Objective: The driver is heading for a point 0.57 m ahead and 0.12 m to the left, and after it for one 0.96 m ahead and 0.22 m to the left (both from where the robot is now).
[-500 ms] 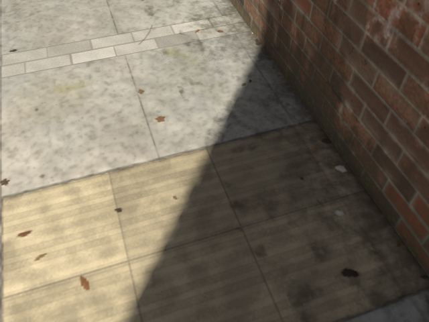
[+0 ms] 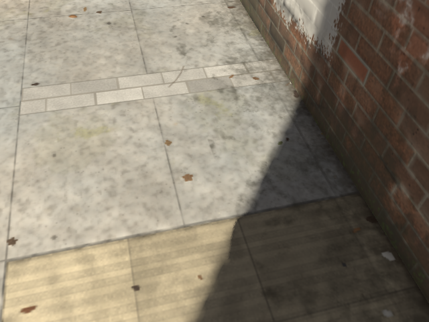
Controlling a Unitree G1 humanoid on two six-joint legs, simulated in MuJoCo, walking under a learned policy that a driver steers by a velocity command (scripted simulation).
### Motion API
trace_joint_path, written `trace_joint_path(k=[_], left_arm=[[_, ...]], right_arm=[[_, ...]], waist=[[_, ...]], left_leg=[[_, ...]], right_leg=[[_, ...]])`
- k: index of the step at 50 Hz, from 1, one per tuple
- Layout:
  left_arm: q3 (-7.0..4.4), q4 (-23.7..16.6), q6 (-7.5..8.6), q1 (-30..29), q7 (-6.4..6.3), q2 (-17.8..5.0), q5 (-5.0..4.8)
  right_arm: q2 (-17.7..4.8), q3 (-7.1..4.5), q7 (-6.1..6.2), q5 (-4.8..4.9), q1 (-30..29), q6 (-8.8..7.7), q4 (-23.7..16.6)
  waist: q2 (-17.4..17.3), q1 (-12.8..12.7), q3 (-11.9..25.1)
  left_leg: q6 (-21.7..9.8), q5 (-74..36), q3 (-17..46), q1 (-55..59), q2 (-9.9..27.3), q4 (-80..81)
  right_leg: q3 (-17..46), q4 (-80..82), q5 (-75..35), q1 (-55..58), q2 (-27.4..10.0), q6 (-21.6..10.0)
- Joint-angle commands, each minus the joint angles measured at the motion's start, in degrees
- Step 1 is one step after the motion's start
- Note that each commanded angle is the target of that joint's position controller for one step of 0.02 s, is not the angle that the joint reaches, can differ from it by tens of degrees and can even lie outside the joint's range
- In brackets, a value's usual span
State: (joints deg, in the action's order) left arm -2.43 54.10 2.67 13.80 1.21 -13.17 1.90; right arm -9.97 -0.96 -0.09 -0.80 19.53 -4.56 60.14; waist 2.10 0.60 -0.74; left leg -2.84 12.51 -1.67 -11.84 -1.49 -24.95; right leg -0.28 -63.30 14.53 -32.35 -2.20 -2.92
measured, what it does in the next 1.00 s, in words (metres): walks ahead, turning left: right foot, then left foot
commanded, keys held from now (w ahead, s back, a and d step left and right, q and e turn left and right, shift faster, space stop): w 0.26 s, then w+q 0.12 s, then s+q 0.40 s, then w+q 0.22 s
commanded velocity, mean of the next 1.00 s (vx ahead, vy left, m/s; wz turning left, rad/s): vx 0.26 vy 0.00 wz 0.30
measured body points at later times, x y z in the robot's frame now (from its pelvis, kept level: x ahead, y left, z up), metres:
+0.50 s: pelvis +0.26 -0.07 +0.01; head +0.28 -0.10 +0.45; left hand +0.27 +0.17 -0.13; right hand +0.33 -0.33 -0.15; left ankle +0.27 +0.07 -0.66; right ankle +0.26 -0.14 -0.74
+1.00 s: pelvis +0.33 -0.08 +0.00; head +0.34 -0.07 +0.45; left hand +0.35 +0.20 -0.14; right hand +0.49 -0.31 -0.13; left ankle +0.42 +0.00 -0.74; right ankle +0.36 -0.23 -0.70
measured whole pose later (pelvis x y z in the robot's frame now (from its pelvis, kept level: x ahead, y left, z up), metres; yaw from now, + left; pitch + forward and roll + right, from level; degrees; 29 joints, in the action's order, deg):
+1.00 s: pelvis +0.33 -0.08 +0.00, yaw +20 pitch +1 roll -2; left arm -3.0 47.4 -2.3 10.9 -1.2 -12.5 1.6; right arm -14.4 -4.7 0.4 -0.8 13.7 2.5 48.7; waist -0.8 1.2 -0.8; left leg -6.7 2.7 3.1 -20.9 -6.2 -21.2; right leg 1.9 -49.4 27.3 -21.9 0.3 0.3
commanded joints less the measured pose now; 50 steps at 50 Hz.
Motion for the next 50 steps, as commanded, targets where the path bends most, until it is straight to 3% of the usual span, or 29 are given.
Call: trace_joint_path(k=[1,3,6,9,11,12,13,14,15,16,17,18,20,22,24,27,29,34,35,36,37,38,39,40,41,42,43,47,50], left_arm=[[-0.33,-2.9,-0.44,-0.2,-0.09,-1.2,-0.22],[0.02,-4.8,-0.24,-5.9,0.16,-0.6,-0.53],[0.1,-6.0,-0.36,-10.1,0.38,-0.7,-1.03],[-0.24,-7.0,0.15,-11.2,0.34,-1.2,-0.63],[-0.95,-6.8,0.89,-8.6,-0.05,-2.2,-0.43],[-1.54,-5.0,1.48,-3.1,-0.33,-2.8,-0.05],[-2.39,-1.6,2.23,6.7,-0.66,-4.4,0.49],[-3.78,-0.1,3.05,15.9,-1.31,-10.4,1.66],[-4.67,0.4,2.45,16.9,-1.11,-14.2,0.6],[-3.71,-1.2,1.9,10.5,-1.11,-10.1,-0.31],[-2.6,-2.5,2.05,4.5,-0.93,-6.4,-0.63],[-1.99,-2.8,2.35,1.9,-0.91,-4.3,-0.35],[-0.94,-2.0,3.1,2.2,-1.73,-1.3,-0.69],[-0.72,-0.7,4.09,4.9,-2.39,-1.5,-1.05],[-0.73,-0.5,4.25,5.9,-2.99,-2.9,-1.26],[-0.32,-0.8,3.03,4.0,-4.02,-2.8,-1.61],[-0.33,-0.8,2.31,4.7,-4.63,-3.2,-1.73],[-1.5,-1.1,-0.2,4.2,-5.83,-5.0,-1.93],[-1.76,-1.8,-0.92,2.8,-5.72,-5.3,-2.1],[-2.34,-2.9,-1.43,3.2,-5.39,-6.6,-2.27],[-1.73,-5.3,-2.55,6.2,-4.75,-2.4,-1.45],[-1.09,-5.3,-4.03,9.7,-4.64,-1.2,-1.45],[-1.27,-5.4,-5.18,7.8,-4.82,-2.9,-1.47],[-1.56,-6.0,-5.5,4.5,-4.77,-3.6,-0.95],[-1.93,-6.7,-5.39,1.9,-4.61,-4.4,-0.12],[-2.13,-7.1,-5.52,1.8,-4.1,-4.9,0.64],[-2.11,-7.0,-5.77,2.7,-3.5,-4.5,0.91],[-1.67,-7.7,-5.27,3.2,-2.33,-3.3,-0.14],[-1.75,-7.5,-4.36,6.2,-2.39,-4.0,-0.63]], right_arm=[[-7.3,-1.18,0.37,0.7,2.0,-1.14,-1.6],[-7.2,-1.19,0.48,1.09,3.3,-1.32,-1.6],[-8.3,-1.95,0.14,0.69,4.9,-1.1,-1.6],[-9.6,-2.57,0.32,0.16,5.8,-1.43,-1.0],[-10.2,-2.93,0.48,-0.07,5.1,-1.41,-0.8],[-10.0,-2.91,0.45,0.02,4.5,-1.33,-0.8],[-9.1,-2.75,0.17,-0.68,5.9,-1.0,-0.6],[-4.8,-1.62,-0.09,0.37,8.2,-0.79,-2.7],[-2.7,-1.53,-0.44,1.06,12.6,-0.68,-3.0],[-7.5,-2.74,-0.18,-0.12,8.2,-0.11,-3.1],[-7.8,-2.96,-0.58,-0.14,3.0,-0.26,-4.5],[-6.4,-2.88,-0.78,0.21,1.3,-0.14,-4.8],[-4.8,-2.88,-1.08,-0.84,2.6,1.42,-4.1],[-4.2,-3.19,-0.78,-0.85,3.4,2.64,-4.1],[-3.6,-3.12,-0.59,-0.82,2.2,3.11,-4.9],[-2.4,-2.15,-0.88,-0.67,-3.4,3.24,-7.7],[-2.4,-1.66,-0.81,-0.73,-5.7,3.23,-9.1],[-5.5,-2.24,-0.8,-1.54,-0.4,3.24,-9.8],[-5.9,-2.52,-0.65,-1.72,3.1,2.81,-9.2],[-9.4,-3.45,-0.24,-1.69,5.9,2.03,-9.5],[-15.1,-4.67,0.41,-0.95,4.0,2.6,-10.5],[-17.5,-5.36,0.7,1.37,5.4,3.79,-11.3],[-15.2,-5.22,1.15,1.04,0.9,5.2,-13.1],[-11.7,-4.3,1.59,0.4,-3.4,6.37,-13.9],[-9.0,-3.57,1.74,0.0,-6.6,7.04,-14.7],[-8.0,-3.4,1.83,0.02,-8.1,7.27,-15.3],[-8.3,-3.53,1.71,0.04,-8.7,7.22,-15.5],[-12.3,-5.29,0.82,-0.03,-6.6,6.22,-14.7],[-13.3,-6.04,0.22,0.05,-8.8,6.58,-15.6]], waist=[[-7.2,-1.5,-3.0],[-7.2,-0.6,-3.7],[-7.6,0.6,-5.5],[-6.6,0.6,-5.4],[-6.4,-0.9,-4.0],[-5.3,-3.5,-1.6],[-2.7,-6.7,4.6],[6.6,-8.2,11.6],[17.9,-6.0,15.7],[7.5,-4.1,9.5],[2.3,-2.6,3.4],[1.1,-1.4,1.0],[2.5,0.5,-1.3],[1.5,2.0,-0.8],[2.1,2.5,0.2],[4.4,2.1,-0.8],[5.1,1.0,0.3],[4.5,2.7,2.6],[2.4,4.7,4.2],[-4.3,6.6,6.7],[-15.8,1.6,7.7],[-14.7,2.1,16.2],[-8.8,1.5,13.0],[-4.0,0.3,7.1],[-2.6,-0.8,3.7],[-4.7,-1.3,3.2],[-6.9,-1.8,4.0],[-9.3,-1.8,4.0],[-11.8,-3.2,3.7]], left_leg=[[-9.2,-10.1,11.3,-1.1,13.2,15.0],[-8.6,-8.3,9.5,-0.7,12.4,16.0],[-8.4,-7.0,8.4,0.7,12.8,17.3],[-8.3,-12.9,8.1,4.9,14.8,15.2],[-7.2,-19.0,7.7,7.3,15.5,10.5],[-6.2,-26.0,5.8,7.9,13.7,3.4],[-5.5,-28.7,2.1,5.8,10.2,-10.0],[-3.3,-13.1,-1.5,-7.7,4.9,-29.9],[-2.7,18.3,-0.6,-22.7,-3.4,-44.8],[-4.0,14.2,4.9,-26.2,1.1,-48.8],[-4.0,7.7,5.7,-25.4,3.6,-46.5],[-3.8,4.1,5.5,-23.1,5.3,-43.6],[-2.4,2.2,4.8,-19.7,6.2,-41.1],[-1.3,2.5,3.4,-19.0,4.3,-41.4],[-0.5,0.3,1.6,-20.5,2.9,-38.8],[0.0,-5.9,-1.7,-17.7,2.1,-25.1],[-0.1,-8.9,-3.8,-15.3,1.5,-18.6],[-3.4,-4.1,-5.1,-7.7,-0.7,-10.3],[-4.7,-7.9,-4.9,-3.3,-1.3,-4.7],[-7.6,-33.2,2.1,3.8,4.0,0.9],[-14.9,-79.6,21.4,12.1,19.9,-3.1],[-21.8,-77.7,27.8,12.3,26.4,0.3],[-22.0,-57.7,27.0,7.2,24.3,2.7],[-19.2,-32.8,24.1,0.2,19.4,5.7],[-15.8,-10.9,23.1,-3.9,15.2,9.3],[-13.9,4.4,21.9,-6.7,12.1,12.2],[-12.6,12.5,21.8,-7.8,10.3,14.1],[-10.1,22.6,22.9,-8.3,8.3,18.4],[-7.7,24.6,22.5,-11.5,7.0,20.4]], right_leg=[[-0.1,7.1,-6.5,-3.7,-1.6,1.9],[-1.0,15.0,-11.3,-2.4,-1.7,2.6],[-1.7,24.6,-12.8,1.2,-1.4,2.3],[-2.1,29.9,-11.2,4.5,-1.2,0.5],[-3.1,32.7,-7.5,9.0,-0.1,-0.9],[-4.2,35.2,-6.7,15.3,1.7,-1.6],[-3.6,36.1,-3.9,26.9,1.9,-3.2],[14.6,40.1,3.8,41.4,-12.4,-6.5],[37.7,49.6,6.4,48.6,-21.9,-10.9],[32.0,49.8,12.2,41.9,-19.3,-8.6],[24.5,51.2,10.3,33.4,-17.4,-7.3],[18.6,53.2,4.8,28.6,-15.2,-5.8],[9.6,53.9,-11.3,24.4,-12.6,-4.2],[2.5,49.6,-42.5,25.2,-12.3,-4.7],[-2.5,47.5,-54.7,26.7,-11.8,-4.7],[-9.0,46.8,-53.1,24.8,-8.7,-4.1],[-10.4,44.6,-52.3,26.3,-8.9,-4.7],[-10.3,29.3,-52.5,27.8,-11.5,-5.3],[-11.3,21.0,-48.6,26.6,-10.4,-4.3],[-12.5,7.0,-32.4,21.3,-6.0,-1.4],[-12.2,-10.9,25.3,5.6,5.8,1.5],[0.2,-17.0,26.6,4.9,5.9,2.4],[1.9,-19.0,22.3,3.8,4.2,2.8],[2.9,-15.7,16.8,2.2,2.4,2.8],[3.2,-10.6,12.6,1.4,1.2,2.9],[2.5,-6.6,9.9,3.2,0.9,3.0],[1.5,-3.9,8.8,5.2,1.7,3.3],[-0.3,9.9,11.6,11.1,3.9,4.0],[-2.3,20.8,15.0,20.2,6.3,2.5]])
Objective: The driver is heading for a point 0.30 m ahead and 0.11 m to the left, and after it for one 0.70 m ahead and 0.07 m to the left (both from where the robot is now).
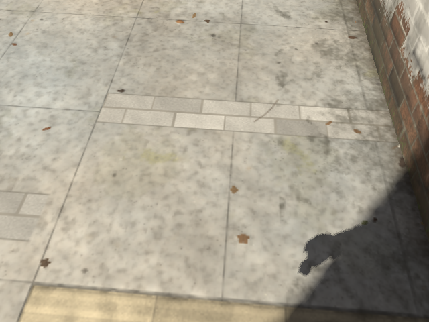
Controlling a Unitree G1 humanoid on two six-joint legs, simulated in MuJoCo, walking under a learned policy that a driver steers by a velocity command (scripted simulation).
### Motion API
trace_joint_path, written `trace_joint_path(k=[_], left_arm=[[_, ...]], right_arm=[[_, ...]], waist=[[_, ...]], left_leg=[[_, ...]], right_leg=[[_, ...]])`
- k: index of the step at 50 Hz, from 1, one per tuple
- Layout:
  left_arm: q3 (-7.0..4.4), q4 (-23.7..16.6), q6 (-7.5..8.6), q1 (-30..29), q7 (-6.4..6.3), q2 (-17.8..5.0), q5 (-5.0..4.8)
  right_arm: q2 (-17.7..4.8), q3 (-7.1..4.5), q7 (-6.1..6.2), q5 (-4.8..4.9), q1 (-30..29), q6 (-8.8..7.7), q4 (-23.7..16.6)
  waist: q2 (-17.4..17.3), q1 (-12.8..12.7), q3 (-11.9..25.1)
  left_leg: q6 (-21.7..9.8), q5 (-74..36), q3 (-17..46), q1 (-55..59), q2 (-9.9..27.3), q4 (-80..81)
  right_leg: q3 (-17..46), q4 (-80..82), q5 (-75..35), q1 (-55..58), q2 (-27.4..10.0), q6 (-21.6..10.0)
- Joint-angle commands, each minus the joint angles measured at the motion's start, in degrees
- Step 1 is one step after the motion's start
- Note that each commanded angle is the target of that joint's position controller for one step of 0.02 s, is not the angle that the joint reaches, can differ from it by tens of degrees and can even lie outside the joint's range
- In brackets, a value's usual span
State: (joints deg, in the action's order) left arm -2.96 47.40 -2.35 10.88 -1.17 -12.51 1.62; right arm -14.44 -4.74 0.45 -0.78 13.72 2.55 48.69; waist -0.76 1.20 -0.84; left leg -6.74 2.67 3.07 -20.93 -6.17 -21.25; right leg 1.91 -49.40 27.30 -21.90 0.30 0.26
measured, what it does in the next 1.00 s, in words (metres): walks ahead, turning left: right foot, then left foot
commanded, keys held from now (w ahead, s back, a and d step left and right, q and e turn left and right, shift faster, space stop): w+q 0.44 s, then q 0.12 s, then e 0.44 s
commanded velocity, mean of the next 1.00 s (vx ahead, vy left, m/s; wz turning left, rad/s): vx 0.27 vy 0.00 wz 0.30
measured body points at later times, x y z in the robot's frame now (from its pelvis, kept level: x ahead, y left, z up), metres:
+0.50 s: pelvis +0.09 +0.05 -0.01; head +0.12 +0.06 +0.44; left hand -0.02 +0.30 -0.14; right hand +0.35 -0.11 -0.11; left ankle +0.13 +0.18 -0.73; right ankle -0.02 -0.12 -0.74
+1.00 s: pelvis +0.22 +0.14 +0.00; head +0.25 +0.14 +0.44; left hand +0.23 +0.40 -0.14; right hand +0.38 -0.08 -0.14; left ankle +0.14 +0.18 -0.74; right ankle +0.30 +0.07 -0.72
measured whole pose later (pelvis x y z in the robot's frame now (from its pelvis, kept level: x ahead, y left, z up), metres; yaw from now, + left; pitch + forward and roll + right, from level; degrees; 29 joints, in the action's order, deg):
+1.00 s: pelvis +0.22 +0.14 +0.00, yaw +16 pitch +0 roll +1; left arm -1.8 48.7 -1.2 13.5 1.2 -12.5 1.7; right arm -13.1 -1.3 2.1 -0.9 12.5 -1.0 49.5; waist 0.4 -0.5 -4.0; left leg -4.5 19.4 -9.8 -5.1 -2.9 -24.6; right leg -4.2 -40.1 16.5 -24.0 -0.6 -3.2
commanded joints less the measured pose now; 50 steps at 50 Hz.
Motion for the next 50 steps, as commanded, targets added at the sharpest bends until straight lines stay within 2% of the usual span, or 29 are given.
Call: trace_joint_path(k=[1,2,3,4,5,6,7,8,9,11,12,13,16,21,23,24,25,26,27,28,29,30,31,32,33,35,38,43,50], left_arm=[[-1.25,-0.1,0.98,12.1,-0.14,-4.9,-0.52],[-1.37,1.0,1.29,16.7,-0.44,-5.3,-0.62],[-1.41,3.6,1.58,24.7,-1.12,-5.2,-0.47],[-1.86,5.3,2.07,27.9,-2.36,-7.3,-0.31],[-1.52,1.2,2.58,15.9,-3.18,-9.1,-0.43],[-1.64,-2.4,2.79,5.5,-3.2,-9.9,0.88],[-1.82,-3.3,3.53,1.4,-2.77,-10.1,0.68],[-1.87,-3.7,4.55,-0.5,-2.07,-9.7,0.18],[-2.05,-4.1,5.28,-0.2,-1.51,-10.2,-0.12],[-1.93,-3.5,6.08,3.6,-0.74,-9.2,0.02],[-1.86,-2.4,6.38,7.0,-0.3,-8.6,0.2],[-1.81,-1.0,6.78,10.1,-0.27,-8.2,-0.32],[-2.34,1.0,7.38,15.4,-0.23,-10.3,-0.35],[-2.52,2.9,7.4,15.2,0.06,-11.6,-0.21],[-2.55,3.7,6.69,14.9,-0.02,-12.2,-0.48],[-2.5,4.0,6.38,14.3,-0.03,-12.6,-0.74],[-2.43,4.1,6.03,13.3,-0.01,-13.2,-1.18],[-2.08,3.6,5.82,12.4,0.02,-12.9,-1.58],[-1.06,0.5,6.02,11.5,0.44,-9.7,-1.98],[-0.46,-4.4,6.66,9.8,1.01,-6.0,-1.22],[-1.04,-3.9,6.38,6.3,0.73,-9.7,-0.81],[-0.22,-2.9,6.32,6.9,0.67,-7.3,-2.01],[0.28,-1.1,6.1,8.8,0.72,-6.4,-1.92],[0.1,-0.2,5.27,9.6,0.88,-7.0,-0.99],[0.17,1.6,4.18,12.7,1.3,-6.9,-0.33],[-0.15,3.0,2.81,14.9,2.17,-6.5,-0.42],[0.05,3.2,2.18,12.7,2.43,-5.3,-0.52],[0.26,0.3,1.96,4.7,2.22,-4.9,0.07],[-0.18,-2.4,1.76,4.1,2.26,-4.7,-0.06]], right_arm=[[-8.8,-2.5,-0.63,-0.07,-4.8,-0.27,-4.9],[-8.6,-2.75,-0.85,-0.13,-7.2,0.11,-5.9],[-7.8,-2.85,-0.78,0.02,-12.1,0.46,-7.7],[-4.7,-2.44,-0.36,0.61,-13.2,0.63,-8.8],[1.7,-0.73,0.18,1.62,-7.8,0.18,-9.3],[-3.5,-1.51,-0.67,0.26,-9.1,-0.7,-9.9],[-6.1,-2.28,-2.0,-0.25,-6.9,-1.08,-9.3],[-7.0,-2.5,-3.11,-1.27,-2.9,-1.42,-7.6],[-6.7,-2.46,-3.62,-1.75,-0.3,-1.4,-6.4],[-5.8,-1.9,-4.46,-1.69,-2.0,-0.73,-6.7],[-5.1,-1.45,-4.77,-1.58,-4.9,-0.64,-8.0],[-4.9,-1.31,-4.72,-1.79,-7.6,-0.71,-8.9],[-4.7,-0.87,-4.95,-1.8,-12.8,-1.08,-10.4],[-3.8,0.21,-6.38,-1.66,-19.0,-1.77,-13.6],[-3.6,0.41,-6.28,-2.21,-18.0,-1.94,-13.8],[-3.6,0.26,-5.72,-2.23,-14.9,-2.23,-13.2],[-4.2,-0.24,-4.91,-2.21,-8.1,-2.82,-11.3],[-5.9,-1.17,-3.76,-2.49,3.0,-3.58,-7.6],[-12.0,-2.85,-2.43,-2.73,11.4,-3.89,-6.0],[-19.8,-4.2,-1.47,-0.57,9.9,-3.76,-7.6],[-17.4,-3.72,-0.74,0.62,10.2,-3.46,-7.1],[-12.7,-2.2,-0.21,0.38,6.7,-3.74,-6.3],[-7.7,-0.47,-0.15,0.32,2.6,-3.93,-6.4],[-5.3,0.59,-0.03,0.51,-0.4,-4.15,-6.3],[-4.3,1.25,-0.03,0.19,-2.4,-4.4,-6.3],[-4.9,1.69,-0.23,0.03,-1.3,-5.45,-5.0],[-5.2,2.15,0.13,-0.26,-1.7,-6.06,-3.5],[-5.5,2.35,1.44,-0.01,-0.3,-5.41,-2.1],[-7.9,0.94,2.14,-0.02,1.0,-3.27,-1.0]], waist=[[-10.1,-5.0,3.4],[-10.5,-6.9,2.3],[-7.9,-11.2,-0.1],[4.0,-11.9,-3.0],[20.0,-4.5,-1.4],[10.0,-0.8,-6.2],[5.9,2.9,-6.3],[4.1,4.7,-3.9],[5.1,4.5,-1.3],[6.3,1.5,-2.4],[6.4,-0.4,-4.3],[5.3,-2.2,-6.2],[6.5,-6.4,-6.9],[10.1,-8.3,-7.6],[10.7,-7.3,-7.6],[10.5,-5.4,-5.7],[9.5,-1.8,-1.2],[6.4,3.3,6.7],[-2.1,6.7,15.2],[-16.3,3.6,20.5],[-4.2,5.4,18.9],[-1.9,2.6,13.0],[0.4,-0.2,7.7],[-0.9,-2.3,5.1],[-2.4,-3.8,5.1],[-3.5,-4.6,5.8],[-4.5,-4.3,3.4],[-5.2,-1.6,0.9],[-3.8,-1.2,0.3]], left_leg=[[-1.7,32.8,16.1,-4.6,10.1,17.6],[1.3,30.9,14.0,-7.2,7.8,18.0],[5.6,30.1,10.3,-12.7,3.7,14.9],[9.0,31.8,4.5,-21.4,-2.0,-1.8],[6.0,28.8,0.6,-27.2,-3.1,-27.3],[5.0,17.8,5.9,-28.2,1.3,-31.5],[4.4,12.1,7.0,-24.8,2.1,-36.7],[4.5,8.5,5.7,-21.6,2.1,-41.1],[5.1,7.9,2.9,-20.0,1.8,-45.7],[5.8,6.7,0.9,-22.3,3.9,-49.5],[6.3,6.3,0.9,-25.2,5.0,-47.5],[7.0,5.8,1.2,-27.6,5.4,-44.7],[8.2,6.4,0.2,-28.7,6.7,-34.5],[5.3,10.9,-7.8,-17.6,8.1,-18.5],[2.9,15.0,-11.0,-12.9,6.4,-15.0],[1.7,16.0,-12.4,-8.3,4.2,-13.6],[0.3,14.3,-12.9,-0.3,1.5,-11.1],[-1.3,8.4,-11.6,14.2,-0.3,-6.9],[-4.9,12.3,5.5,32.3,12.4,-4.0],[-11.9,-11.4,35.8,39.7,28.5,1.9],[-12.7,-31.4,26.7,37.3,28.2,-0.2],[-11.9,-41.1,16.6,31.3,26.6,-2.1],[-8.2,-38.7,10.4,24.0,22.9,-0.2],[-5.8,-35.1,7.3,19.2,20.0,1.7],[-5.1,-36.1,4.0,15.5,18.5,3.3],[-4.8,-42.1,0.2,14.3,17.9,4.5],[-3.6,-39.3,-4.4,13.4,17.5,5.8],[-3.9,-35.9,-7.2,16.4,18.7,4.0],[-4.3,-34.9,-5.9,19.9,21.9,-6.8]], right_leg=[[-6.2,12.2,3.0,14.7,5.3,-1.6],[-8.5,19.5,2.0,20.4,6.9,-2.7],[-11.6,31.9,-3.9,28.6,7.6,-4.1],[-4.4,42.4,-1.0,34.1,0.3,-5.2],[22.7,43.1,13.7,27.6,-22.9,-7.2],[29.7,48.1,21.7,12.6,-25.5,-10.7],[25.0,47.4,17.9,9.5,-22.6,-10.2],[18.4,45.9,11.6,9.9,-18.6,-8.2],[12.4,45.2,7.2,10.9,-15.6,-6.8],[6.7,44.8,5.6,11.7,-13.3,-7.0],[6.0,44.7,5.1,13.8,-13.7,-7.9],[5.0,44.5,3.1,16.3,-14.2,-8.1],[1.7,43.8,-4.7,23.9,-15.6,-8.6],[-7.2,40.8,-17.4,23.2,-16.5,-7.4],[-9.8,36.0,-29.9,23.4,-16.8,-7.1],[-11.6,30.0,-45.7,23.4,-16.7,-6.7],[-14.2,19.4,-60.3,22.7,-16.1,-5.8],[-16.4,4.8,-59.7,17.4,-14.1,-3.5],[-16.1,-13.8,-34.9,0.1,-11.1,-0.4],[-9.9,-29.3,6.7,-16.2,-0.9,2.2],[-1.5,-32.2,2.4,-17.1,-4.3,1.3],[-1.6,-30.6,-1.2,-16.5,-6.0,0.4],[-1.3,-23.7,-3.6,-14.0,-7.8,-0.2],[-1.0,-19.0,-4.9,-11.1,-8.4,-0.4],[-1.9,-17.6,-6.9,-6.7,-7.2,-0.4],[-2.2,-15.0,-9.8,-3.8,-4.9,-0.4],[-1.5,-8.3,-14.0,-3.7,-3.1,-0.7],[-4.0,2.4,-17.2,-5.1,-2.5,-1.3],[-6.5,12.4,-7.9,-1.9,-0.3,-5.1]])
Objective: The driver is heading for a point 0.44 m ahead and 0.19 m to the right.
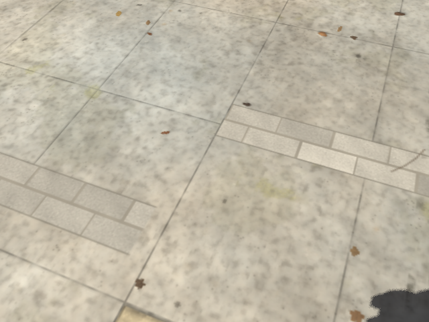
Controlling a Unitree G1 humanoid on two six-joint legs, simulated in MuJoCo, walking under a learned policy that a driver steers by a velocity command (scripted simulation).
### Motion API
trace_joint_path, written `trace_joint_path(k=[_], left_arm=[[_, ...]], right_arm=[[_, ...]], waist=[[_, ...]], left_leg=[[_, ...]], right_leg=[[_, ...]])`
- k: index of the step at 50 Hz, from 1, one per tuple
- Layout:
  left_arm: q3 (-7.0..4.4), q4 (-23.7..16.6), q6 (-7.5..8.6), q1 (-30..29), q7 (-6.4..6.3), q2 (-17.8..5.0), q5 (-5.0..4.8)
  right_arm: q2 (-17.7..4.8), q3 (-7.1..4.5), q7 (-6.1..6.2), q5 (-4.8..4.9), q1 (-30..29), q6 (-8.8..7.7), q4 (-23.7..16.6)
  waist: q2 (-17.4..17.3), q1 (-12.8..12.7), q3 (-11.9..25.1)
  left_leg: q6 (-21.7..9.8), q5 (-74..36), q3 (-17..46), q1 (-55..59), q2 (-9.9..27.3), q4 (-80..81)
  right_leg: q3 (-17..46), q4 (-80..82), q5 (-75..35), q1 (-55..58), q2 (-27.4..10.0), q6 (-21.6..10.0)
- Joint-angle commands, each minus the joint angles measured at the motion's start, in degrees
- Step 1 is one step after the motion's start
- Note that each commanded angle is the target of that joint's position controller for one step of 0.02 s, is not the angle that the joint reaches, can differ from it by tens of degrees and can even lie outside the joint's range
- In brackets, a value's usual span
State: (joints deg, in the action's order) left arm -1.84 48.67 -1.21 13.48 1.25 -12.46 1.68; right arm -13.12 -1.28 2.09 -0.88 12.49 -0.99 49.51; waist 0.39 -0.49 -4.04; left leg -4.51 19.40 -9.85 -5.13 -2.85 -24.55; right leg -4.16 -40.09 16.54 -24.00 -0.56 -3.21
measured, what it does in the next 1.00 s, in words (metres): steps on the spot, turning right: right foot, then left foot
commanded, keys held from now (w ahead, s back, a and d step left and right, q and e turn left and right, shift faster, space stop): e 0.58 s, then w+e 0.42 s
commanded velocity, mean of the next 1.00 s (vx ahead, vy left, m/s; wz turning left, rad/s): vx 0.12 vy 0.00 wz -0.55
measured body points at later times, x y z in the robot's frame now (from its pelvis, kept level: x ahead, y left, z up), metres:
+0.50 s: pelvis +0.02 +0.02 +0.00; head +0.06 +0.01 +0.45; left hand +0.20 +0.26 -0.12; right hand +0.08 -0.27 -0.11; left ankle +0.06 +0.13 -0.72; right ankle +0.05 -0.08 -0.73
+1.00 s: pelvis +0.08 -0.02 +0.01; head +0.10 -0.03 +0.46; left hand +0.38 +0.08 -0.09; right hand -0.08 -0.26 -0.12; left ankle +0.06 +0.13 -0.73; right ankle +0.06 -0.15 -0.71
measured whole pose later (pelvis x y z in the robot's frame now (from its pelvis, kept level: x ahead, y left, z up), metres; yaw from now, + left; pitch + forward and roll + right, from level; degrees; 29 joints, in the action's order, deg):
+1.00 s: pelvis +0.08 -0.02 +0.01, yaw -35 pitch +2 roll +0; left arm -3.6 40.3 -2.4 6.1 5.6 -16.7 2.1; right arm -16.6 -3.5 0.3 -1.9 23.0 -3.3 46.9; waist 0.6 4.3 -0.7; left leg 1.0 17.9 -11.8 -0.5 3.3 -17.5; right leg -2.3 -41.6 17.5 -26.9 -2.1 -1.7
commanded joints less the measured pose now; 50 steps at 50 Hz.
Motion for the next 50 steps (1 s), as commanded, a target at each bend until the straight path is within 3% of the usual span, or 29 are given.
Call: trace_joint_path(k=[1,2,3,4,5,7,8,9,12,17,20,23,25,26,27,28,29,30,31,32,33,38,44,50], left_arm=[[-1.47,-3.6,1.0,3.5,-0.29,-4.8,-0.11],[-2.11,-3.3,1.68,6.9,-0.57,-6.7,-0.03],[-3.9,-4.0,2.34,10.5,-1.15,-14.0,0.36],[-4.98,-3.3,1.48,11.4,-1.4,-16.8,-1.81],[-4.72,-3.7,1.0,10.4,-1.21,-14.9,-2.79],[-3.42,-5.6,-0.34,1.8,-1.82,-10.0,-1.58],[-3.16,-6.3,-0.6,-0.3,-2.1,-9.2,-1.71],[-3.16,-6.8,-0.67,-1.2,-2.03,-9.2,-1.37],[-3.91,-6.5,-0.15,0.8,-1.54,-11.4,-1.3],[-4.62,-7.3,-0.9,1.4,-1.37,-12.7,-0.66],[-4.98,-8.1,-1.23,0.4,-0.98,-13.2,-0.31],[-5.19,-8.8,-1.48,-1.5,-0.57,-13.3,-0.3],[-5.14,-9.3,-1.72,-4.1,-0.5,-12.9,-1.0],[-4.7,-9.7,-1.6,-4.2,-0.72,-11.3,-1.56],[-3.64,-9.9,-1.31,0.0,-0.89,-6.5,-1.64],[-4.44,-10.5,-1.17,-1.4,-1.42,-9.5,-0.63],[-5.27,-9.9,-1.18,-2.2,-1.35,-12.8,0.52],[-5.48,-8.7,-1.34,-0.7,-0.76,-12.6,0.42],[-5.34,-7.8,-1.69,0.8,-0.04,-12.0,0.26],[-5.25,-7.6,-1.96,1.1,0.93,-11.9,0.36],[-5.07,-7.6,-2.0,0.7,1.69,-11.7,0.34],[-4.08,-9.7,-1.58,-6.3,3.13,-9.7,0.42],[-3.05,-11.8,-0.74,-11.1,4.0,-8.0,0.33],[-2.04,-14.7,0.21,-14.4,4.36,-7.7,0.52]], right_arm=[[-9.5,-2.72,0.59,0.24,1.7,0.47,-1.9],[-9.9,-2.99,0.59,0.17,2.1,0.51,-2.2],[-8.0,-2.47,0.42,0.05,1.4,0.49,-5.0],[-5.2,-1.83,0.19,0.37,0.3,1.67,-7.2],[-5.9,-1.71,0.1,-0.71,1.0,2.42,-6.0],[-6.6,-2.13,0.04,-0.06,-1.6,2.31,-5.9],[-7.5,-2.38,0.01,-0.63,-1.7,2.45,-6.3],[-7.1,-2.27,-0.2,-1.17,-0.1,2.81,-5.6],[-5.9,-1.95,-0.42,-0.38,0.7,3.4,-6.1],[-6.5,-1.87,-0.09,-0.16,-3.1,3.56,-8.4],[-6.7,-1.76,0.06,0.2,-3.3,2.94,-9.3],[-7.0,-1.69,0.38,0.77,-0.7,2.1,-9.6],[-6.6,-1.61,0.82,0.85,3.9,1.32,-8.8],[-8.8,-2.14,1.31,0.32,5.5,0.86,-8.7],[-13.8,-2.95,1.72,-0.64,4.4,0.87,-9.9],[-17.4,-3.79,1.23,-1.22,-0.7,1.3,-11.5],[-13.6,-3.01,0.83,-1.31,-0.7,1.24,-11.8],[-10.3,-2.12,0.46,-0.98,-2.3,1.01,-11.9],[-9.3,-1.83,0.16,-1.07,-3.5,0.96,-12.4],[-9.5,-1.9,0.33,-0.85,-3.3,0.79,-12.5],[-9.5,-1.95,0.26,-0.77,-2.1,0.61,-12.5],[-11.1,-3.23,-0.26,-0.65,7.2,-1.29,-9.2],[-11.4,-3.93,-1.19,-0.86,9.1,-2.85,-7.0],[-13.1,-4.6,-1.81,-0.97,9.9,-2.8,-5.1]], waist=[[-3.8,-1.0,4.6],[-0.1,-3.0,7.3],[9.1,-4.0,11.0],[17.3,-3.3,15.1],[7.2,-2.5,13.3],[1.0,0.1,3.6],[2.2,0.9,2.8],[3.1,1.3,4.3],[3.2,0.7,7.3],[6.3,-1.5,6.6],[6.9,-1.7,6.7],[7.9,-0.7,7.3],[7.3,2.2,7.3],[3.8,2.7,6.8],[-8.7,0.0,7.5],[-14.7,0.1,3.3],[-8.0,-0.3,2.6],[-5.7,-1.7,3.2],[-6.9,-2.1,3.3],[-9.8,-1.6,3.3],[-10.0,-0.6,3.1],[-7.2,4.1,1.0],[-7.5,5.0,-0.5],[-9.0,4.5,-0.8]], left_leg=[[-4.9,-51.4,5.8,3.0,17.4,-8.6],[-1.8,-45.7,3.3,-0.8,14.4,-17.7],[1.9,-18.9,0.0,-12.2,7.7,-34.3],[3.7,18.8,6.0,-22.6,-3.1,-45.1],[4.1,18.0,11.6,-23.7,1.0,-49.0],[5.0,9.3,12.2,-26.2,3.4,-44.6],[5.5,6.4,12.1,-25.6,4.0,-41.2],[6.1,4.7,11.2,-24.1,3.1,-40.7],[7.3,3.8,11.3,-23.3,2.5,-34.8],[7.6,3.3,12.3,-23.0,2.3,-26.1],[6.9,3.9,12.5,-19.9,1.2,-21.4],[5.4,4.7,12.5,-14.4,-0.4,-14.1],[4.1,-1.1,12.0,-6.1,-1.0,-1.0],[3.0,-1.8,16.0,-1.2,3.4,7.4],[-0.2,3.7,30.5,2.9,18.7,13.3],[-6.8,-2.4,39.8,-5.5,26.3,15.2],[-8.5,-9.4,35.9,-8.0,24.9,13.0],[-6.9,-5.9,29.8,-7.8,20.7,12.6],[-4.8,-0.6,25.2,-6.0,17.0,13.2],[-4.1,3.3,23.4,-3.4,15.5,14.1],[-4.2,5.0,22.3,-1.3,14.9,14.8],[-4.8,4.4,20.0,8.4,17.7,16.6],[-5.3,2.0,14.0,7.1,20.0,17.6],[-3.9,-7.9,6.7,1.9,20.8,13.0]], right_leg=[[-0.4,8.0,-0.6,4.4,1.3,-2.6],[4.0,13.7,-13.5,11.7,-0.5,-4.6],[21.9,16.1,-40.5,20.9,-13.7,-9.5],[35.5,18.3,-55.9,24.1,-22.1,-20.3],[30.9,19.1,-47.2,22.1,-21.2,-20.5],[23.2,22.2,-28.9,13.0,-13.7,-15.2],[21.3,22.8,-26.3,11.8,-11.1,-13.1],[19.6,22.4,-27.5,11.8,-9.2,-12.3],[19.8,21.9,-26.1,14.0,-8.2,-11.5],[25.3,23.3,-9.8,12.9,-7.8,-11.1],[28.3,22.4,-9.3,11.5,-7.5,-10.5],[31.5,20.8,-13.5,10.6,-7.0,-8.9],[31.9,18.5,-11.6,7.2,-4.5,-5.5],[29.7,15.3,-4.2,2.8,-1.2,-2.2],[20.0,2.4,9.5,-3.1,5.7,1.3],[9.9,-8.0,16.5,-9.7,11.1,2.5],[11.6,-16.7,14.4,-7.1,6.6,2.8],[11.3,-20.2,9.9,-6.5,5.8,2.5],[10.6,-22.7,6.3,-7.7,5.3,2.8],[9.5,-25.0,4.3,-10.1,4.7,3.1],[8.8,-25.9,3.4,-12.0,4.1,3.7],[8.1,-19.5,0.4,-18.5,2.0,5.4],[4.8,-8.8,-1.3,-15.7,-1.1,4.3],[-1.3,1.5,3.1,-4.7,-0.6,-0.6]])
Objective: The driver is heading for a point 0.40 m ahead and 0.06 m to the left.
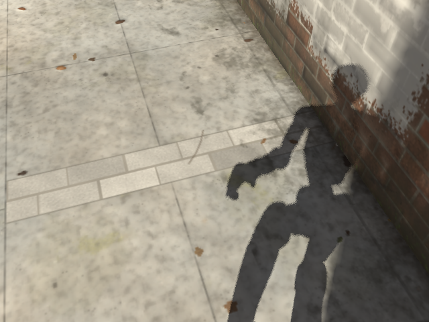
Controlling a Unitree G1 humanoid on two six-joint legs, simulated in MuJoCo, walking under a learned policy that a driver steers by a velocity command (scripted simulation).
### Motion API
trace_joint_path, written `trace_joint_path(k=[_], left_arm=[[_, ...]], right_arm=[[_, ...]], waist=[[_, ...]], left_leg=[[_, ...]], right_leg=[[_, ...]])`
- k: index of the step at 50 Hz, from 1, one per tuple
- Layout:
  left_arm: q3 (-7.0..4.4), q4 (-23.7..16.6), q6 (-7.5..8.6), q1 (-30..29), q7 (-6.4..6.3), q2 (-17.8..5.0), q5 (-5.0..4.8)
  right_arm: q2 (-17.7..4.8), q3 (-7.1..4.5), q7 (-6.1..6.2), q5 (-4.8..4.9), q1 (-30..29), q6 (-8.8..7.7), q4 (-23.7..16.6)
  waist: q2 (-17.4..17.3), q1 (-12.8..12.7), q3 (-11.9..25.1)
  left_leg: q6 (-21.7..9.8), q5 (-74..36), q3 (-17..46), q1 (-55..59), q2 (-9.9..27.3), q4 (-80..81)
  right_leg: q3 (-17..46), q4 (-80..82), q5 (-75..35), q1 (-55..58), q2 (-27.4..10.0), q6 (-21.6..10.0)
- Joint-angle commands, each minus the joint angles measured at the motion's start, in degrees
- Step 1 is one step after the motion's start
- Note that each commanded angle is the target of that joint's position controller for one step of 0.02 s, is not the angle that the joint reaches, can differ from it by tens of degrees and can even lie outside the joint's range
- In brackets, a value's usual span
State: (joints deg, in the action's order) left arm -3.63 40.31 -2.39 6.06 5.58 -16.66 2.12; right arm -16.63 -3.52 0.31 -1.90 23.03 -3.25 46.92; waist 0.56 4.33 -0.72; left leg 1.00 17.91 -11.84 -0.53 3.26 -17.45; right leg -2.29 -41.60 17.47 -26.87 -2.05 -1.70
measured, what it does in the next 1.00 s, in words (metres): walks ahead: right foot, then left foot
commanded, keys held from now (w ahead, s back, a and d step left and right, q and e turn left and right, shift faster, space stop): w+e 0.10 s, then w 0.04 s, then w+q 0.28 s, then no key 0.58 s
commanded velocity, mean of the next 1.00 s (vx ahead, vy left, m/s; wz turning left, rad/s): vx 0.30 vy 0.00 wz -0.04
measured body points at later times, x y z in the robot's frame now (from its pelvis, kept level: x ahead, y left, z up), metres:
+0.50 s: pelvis +0.24 -0.07 -0.01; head +0.28 -0.09 +0.44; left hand +0.25 +0.19 -0.14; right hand +0.37 -0.32 -0.14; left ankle +0.43 +0.02 -0.70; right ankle +0.08 -0.11 -0.74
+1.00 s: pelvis +0.40 -0.09 +0.00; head +0.41 -0.09 +0.45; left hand +0.45 +0.15 -0.15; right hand +0.45 -0.34 -0.15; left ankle +0.43 -0.02 -0.74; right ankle +0.43 -0.22 -0.74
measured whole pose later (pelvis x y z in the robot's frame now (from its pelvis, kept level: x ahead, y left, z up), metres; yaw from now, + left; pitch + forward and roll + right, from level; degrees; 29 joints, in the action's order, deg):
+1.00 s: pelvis +0.40 -0.09 +0.00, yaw +0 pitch +0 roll +1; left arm 0.6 55.0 -0.9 14.7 -2.6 -12.0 1.2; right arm -12.3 -0.7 0.3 -1.2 15.1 -0.9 54.9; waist 1.2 0.6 -0.9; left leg -5.1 10.4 -4.0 -14.3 -4.6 -24.7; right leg 0.1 -32.8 15.9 -17.7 -2.3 -0.3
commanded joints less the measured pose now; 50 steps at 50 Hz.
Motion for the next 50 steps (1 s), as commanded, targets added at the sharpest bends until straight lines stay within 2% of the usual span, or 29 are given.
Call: trace_joint_path(k=[1,2,3,4,5,6,7,8,9,11,15,21,24,26,27,28,29,30,31,32,33,34,35,36,39,43,46,48,50], left_arm=[[-0.27,-6.2,1.59,-5.5,-0.23,-3.6,0.2],[-0.47,-5.2,1.94,-1.6,-0.67,-3.8,0.43],[-1.18,-2.6,2.52,6.0,-1.35,-4.6,0.83],[-2.81,0.6,2.99,17.2,-2.56,-8.8,1.18],[-3.98,-0.7,3.3,19.1,-3.63,-16.4,0.07],[-3.71,-1.2,3.18,18.3,-4.08,-15.5,-1.3],[-2.67,-0.3,3.0,16.0,-4.6,-12.1,-1.12],[-1.59,-0.4,3.37,13.1,-4.78,-8.6,-1.01],[-0.78,-0.8,4.02,10.1,-4.89,-6.5,-0.93],[0.17,-0.4,5.58,8.8,-4.93,-4.9,-1.31],[0.04,2.9,6.85,13.6,-4.89,-5.7,-1.49],[1.06,7.0,7.73,16.5,-6.1,-3.8,-1.35],[2.22,9.8,7.77,19.1,-6.61,-2.2,-1.63],[2.1,11.7,7.88,20.3,-7.48,-4.3,-1.54],[1.78,11.9,7.76,19.0,-8.06,-5.6,-1.31],[1.48,12.0,7.49,17.4,-8.28,-6.8,-1.19],[1.29,11.5,7.32,14.4,-8.07,-7.5,-1.99],[2.16,9.5,7.76,15.9,-7.65,-4.1,-2.78],[2.86,10.9,7.22,26.9,-7.17,0.7,-5.05],[2.04,11.7,6.47,22.3,-7.29,-3.9,-3.15],[2.2,10.4,6.27,18.5,-6.97,-3.7,-2.31],[2.16,10.5,5.91,16.7,-6.76,-3.6,-1.07],[2.12,10.5,4.82,15.9,-6.55,-3.1,-0.28],[2.4,11.4,3.5,17.8,-6.32,-1.7,0.29],[3.19,12.5,2.09,19.6,-6.26,1.5,-0.74],[3.04,12.5,1.06,14.4,-7.72,0.0,-0.65],[3.04,12.4,1.04,11.1,-8.07,-0.2,-0.89],[3.32,13.2,1.58,11.4,-8.34,0.7,-1.04],[3.69,14.6,2.57,13.6,-8.75,1.3,-0.77]], right_arm=[[-10.1,-2.48,-0.07,0.27,-0.9,-0.18,-2.3],[-10.5,-2.46,-0.04,0.69,-1.8,0.12,-2.2],[-10.1,-2.13,-0.09,1.15,-2.5,0.34,-2.2],[-8.2,-1.3,-0.26,0.75,-2.4,0.48,-3.5],[-1.2,0.5,-1.17,-0.31,-4.2,0.25,-8.4],[-6.4,-0.56,-1.33,-1.16,-8.5,0.17,-9.0],[-7.1,-0.76,-1.83,-0.17,-9.4,-0.21,-8.8],[-6.3,-0.35,-2.13,0.58,-7.2,-0.67,-7.1],[-5.8,-0.22,-2.21,0.35,-5.1,-0.36,-5.3],[-5.3,-0.05,-2.64,-0.37,-0.8,1.29,-2.5],[-3.8,0.01,-3.32,0.63,-5.3,2.52,-2.6],[-1.7,0.8,-3.01,0.23,-15.0,1.87,-5.2],[0.7,2.27,-3.38,-0.29,-19.6,1.22,-6.4],[0.1,2.34,-2.82,-0.37,-15.2,0.84,-4.9],[-1.2,1.96,-2.36,-0.38,-8.9,0.61,-2.7],[-3.1,1.32,-1.78,-0.48,-1.3,0.13,-0.1],[-4.2,0.92,-1.18,-1.06,6.1,-0.68,2.6],[-9.5,-0.26,-0.52,-1.88,10.7,-0.69,4.2],[-11.3,-0.76,-0.66,0.01,9.5,-0.63,4.3],[-9.5,-0.95,-0.71,2.72,5.3,-0.41,2.5],[-6.5,-0.06,-0.3,2.85,-2.7,-0.06,1.2],[-2.0,1.27,-0.19,2.42,-7.0,0.23,0.7],[-0.7,1.9,0.05,2.28,-8.3,0.14,0.9],[-0.6,2.14,0.14,1.86,-8.4,0.15,1.5],[-2.1,2.09,-0.23,0.64,-8.9,-0.51,2.8],[-3.6,1.52,-0.5,0.52,-7.0,0.36,4.6],[-3.5,1.2,-0.21,0.39,-6.7,1.62,5.5],[-2.8,1.26,0.19,0.49,-7.3,2.15,6.0],[-1.5,1.72,0.61,0.93,-7.6,2.2,6.5]], waist=[[-9.0,-1.4,-3.6],[-7.7,-3.7,-2.0],[-3.7,-7.5,2.5],[5.2,-12.1,10.0],[19.6,-10.8,11.5],[10.5,-12.5,9.4],[6.5,-10.0,3.0],[3.4,-7.2,0.3],[2.4,-4.8,0.0],[4.0,-2.7,1.6],[2.6,-3.6,-1.3],[2.2,-5.8,-5.1],[2.2,-6.9,-6.0],[4.3,-5.0,-2.6],[5.7,-2.2,-0.1],[6.3,1.3,2.9],[5.1,5.7,5.7],[-5.1,5.5,12.7],[-12.2,-1.3,25.0],[-0.5,0.4,23.0],[-2.0,-2.4,12.7],[1.2,-4.1,5.2],[1.1,-5.3,1.8],[-0.2,-6.3,0.9],[-3.1,-7.9,2.7],[-6.4,-5.3,3.1],[-6.7,-3.9,0.7],[-5.6,-4.2,-0.2],[-3.4,-5.5,-0.6]], left_leg=[[-8.9,-11.6,7.4,-3.5,15.0,3.3],[-8.0,-20.2,4.7,-5.3,14.4,-2.5],[-6.6,-28.9,0.2,-8.9,11.9,-14.7],[-4.2,-22.8,-2.9,-18.3,8.1,-33.4],[-0.8,14.7,0.4,-40.5,-0.7,-50.3],[-1.2,12.4,11.0,-47.5,-1.6,-55.4],[-2.2,5.8,12.2,-48.7,1.8,-54.9],[-2.5,0.6,11.9,-44.0,3.7,-50.5],[-2.3,-1.5,11.7,-39.3,4.7,-47.3],[-1.5,-4.2,10.6,-34.0,4.4,-46.8],[-1.6,-9.4,11.2,-39.0,2.8,-45.7],[-2.6,-17.5,12.0,-43.6,-2.1,-31.9],[-4.2,-19.3,4.6,-34.8,-4.3,-20.2],[-6.0,-17.0,2.4,-27.1,-8.2,-17.2],[-7.0,-15.4,3.3,-21.7,-9.4,-16.5],[-8.3,-16.8,5.9,-15.6,-8.8,-13.2],[-9.8,-26.7,8.3,-6.2,-6.2,-5.2],[-15.0,-57.8,19.1,10.9,7.7,-13.6],[-26.5,-85.0,40.2,25.7,23.1,-16.7],[-26.1,-74.0,36.1,16.3,19.8,-11.2],[-23.9,-57.5,31.0,6.5,17.3,-5.9],[-21.0,-48.2,27.1,-3.0,14.5,-1.6],[-18.9,-44.8,23.7,-9.5,12.1,1.2],[-17.7,-44.1,20.5,-15.5,10.3,2.8],[-16.4,-45.7,14.8,-19.9,7.2,3.1],[-13.6,-20.9,16.2,-17.7,6.2,4.6],[-13.5,-5.1,19.6,-18.3,7.0,5.7],[-13.1,-3.1,20.7,-18.3,7.2,3.8],[-10.1,-4.4,20.5,-19.9,5.8,0.1]], right_leg=[[-4.2,4.7,2.9,1.3,1.8,-3.2],[-5.1,7.9,1.9,7.6,3.8,-4.3],[-5.3,11.7,-0.9,18.7,6.5,-5.5],[5.3,16.4,7.9,33.0,1.1,-7.8],[37.6,26.2,22.2,42.9,-16.8,-13.3],[46.2,31.5,18.9,40.8,-18.6,-16.0],[35.6,28.9,8.8,37.0,-17.0,-15.0],[27.4,28.1,-4.5,30.7,-13.8,-12.8],[21.2,28.5,-13.3,27.1,-10.5,-10.5],[14.2,29.4,-26.4,24.3,-7.7,-8.8],[7.7,31.6,-34.9,24.9,-6.9,-6.1],[0.6,34.3,-38.9,29.2,-7.1,-3.6],[-2.5,31.6,-57.2,28.5,-6.1,-2.4],[-1.9,24.3,-73.9,31.6,-6.9,-1.1],[-1.2,18.1,-78.2,32.0,-7.4,-0.4],[-0.4,9.4,-76.3,31.8,-7.7,0.0],[-1.6,-2.3,-66.8,28.1,-5.5,0.2],[-4.1,-24.2,-23.4,14.1,1.0,0.6],[3.5,-42.6,20.5,-0.5,9.3,1.8],[10.8,-42.2,12.6,0.1,7.6,0.7],[9.2,-38.5,9.5,-2.3,4.5,0.3],[7.3,-33.2,8.1,-1.5,2.2,0.1],[6.7,-28.8,7.0,1.2,0.9,0.4],[5.2,-26.2,5.5,6.3,1.0,0.9],[3.2,-16.4,2.8,11.4,1.1,1.9],[1.6,-4.8,0.1,10.3,0.2,2.2],[1.3,0.3,0.4,9.8,0.2,2.3],[1.0,6.3,-0.1,11.9,0.7,1.7],[2.1,18.3,-5.1,18.4,0.3,0.5]])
